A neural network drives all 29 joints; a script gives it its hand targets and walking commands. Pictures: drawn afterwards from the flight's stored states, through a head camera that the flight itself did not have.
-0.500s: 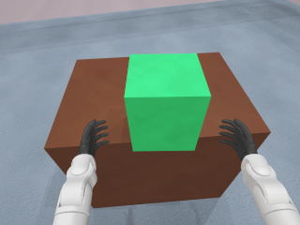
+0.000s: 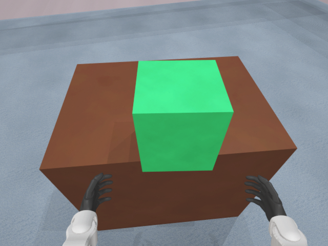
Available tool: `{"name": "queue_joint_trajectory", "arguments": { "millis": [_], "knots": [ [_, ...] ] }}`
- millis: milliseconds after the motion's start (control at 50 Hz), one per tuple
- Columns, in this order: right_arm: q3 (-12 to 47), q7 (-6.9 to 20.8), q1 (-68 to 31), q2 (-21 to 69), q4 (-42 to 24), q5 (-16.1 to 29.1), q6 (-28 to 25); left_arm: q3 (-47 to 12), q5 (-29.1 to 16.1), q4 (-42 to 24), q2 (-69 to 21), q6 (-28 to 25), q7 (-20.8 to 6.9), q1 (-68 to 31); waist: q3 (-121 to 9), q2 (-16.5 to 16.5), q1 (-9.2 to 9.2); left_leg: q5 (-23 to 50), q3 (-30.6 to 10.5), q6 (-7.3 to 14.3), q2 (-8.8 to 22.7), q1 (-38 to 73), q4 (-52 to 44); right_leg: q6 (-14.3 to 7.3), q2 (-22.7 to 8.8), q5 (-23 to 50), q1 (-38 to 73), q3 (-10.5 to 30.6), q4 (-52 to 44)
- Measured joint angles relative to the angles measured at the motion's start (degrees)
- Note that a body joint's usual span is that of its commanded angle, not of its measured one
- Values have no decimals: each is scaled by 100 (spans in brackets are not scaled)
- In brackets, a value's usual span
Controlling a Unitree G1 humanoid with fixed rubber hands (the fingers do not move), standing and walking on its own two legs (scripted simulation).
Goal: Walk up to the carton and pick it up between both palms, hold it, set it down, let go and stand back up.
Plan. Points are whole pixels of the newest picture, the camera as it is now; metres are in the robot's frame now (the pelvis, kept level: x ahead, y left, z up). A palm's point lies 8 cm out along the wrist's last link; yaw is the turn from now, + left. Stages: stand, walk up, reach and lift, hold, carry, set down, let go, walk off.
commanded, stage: let go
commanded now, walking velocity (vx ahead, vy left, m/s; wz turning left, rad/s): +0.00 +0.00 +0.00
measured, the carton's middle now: (177, 118) +0.44 +0.00 +0.05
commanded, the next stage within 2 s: stand in 0.76 s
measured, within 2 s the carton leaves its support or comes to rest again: neither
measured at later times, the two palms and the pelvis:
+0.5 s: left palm out of the picture +0.14 +0.24 -0.08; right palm out of the picture +0.14 -0.23 -0.09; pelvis -0.02 +0.01 -0.01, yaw +0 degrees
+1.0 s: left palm out of the picture +0.03 +0.28 -0.12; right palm out of the picture +0.04 -0.25 -0.12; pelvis -0.03 +0.01 -0.02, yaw +3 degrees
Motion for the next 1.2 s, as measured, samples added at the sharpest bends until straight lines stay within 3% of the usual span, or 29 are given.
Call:
{"name": "queue_joint_trajectory", "arguments": {
  "millis": [80,200,320,380,500,660,780,920,1060,1200],
  "knots": [
    [54,13,93,21,242,-141,-137,-10,48,21,150,29,-96,107,35,2,-29,-54,-10,3,-12,-110,101,17,-13,-29,-74,-11,40],
    [-6,-81,248,174,1493,-612,-321,-47,142,1045,186,240,-456,425,193,94,-118,-209,31,38,-56,-228,365,66,-62,-187,-216,20,338],
    [-289,49,370,323,1524,-922,-1101,48,138,855,455,-396,-248,660,157,-38,-34,-363,99,38,-70,-615,786,59,-78,-435,-701,71,949],
    [-285,86,144,308,1733,-931,-1254,-36,75,860,613,-473,-229,533,7,-93,-26,-403,54,20,-47,-714,938,38,-53,-458,-752,25,1030],
    [-253,-19,1,246,2452,-918,-910,-236,147,1181,526,38,-369,485,-42,17,6,-409,-36,17,-6,-647,1056,39,-9,-370,-568,-61,939],
    [-458,134,102,363,2076,-1098,-969,-350,62,1148,601,-101,-135,442,86,54,58,-302,-20,69,-13,-805,1139,43,-15,-355,-811,-59,1199],
    [-421,89,147,387,2173,-1123,-855,-372,137,1183,572,37,-140,438,41,-1,31,-279,-45,72,-25,-717,1123,57,-26,-331,-703,-82,1157],
    [-506,290,725,27,2202,-1415,43,-188,397,1871,759,-923,-312,965,110,153,14,-565,-218,65,26,-1178,1722,40,41,-471,-923,-259,1360],
    [-590,386,1109,-44,2338,-1357,92,-100,343,2384,786,-1097,-264,1346,328,191,-17,-694,-312,92,-6,-1373,1908,50,26,-549,-1001,-353,1365],
    [-482,305,1125,115,2397,-1322,56,-221,228,2572,691,-1108,-184,1223,17,213,-11,-883,-325,139,-91,-1161,2007,97,-52,-721,-739,-373,1400]
  ]
}}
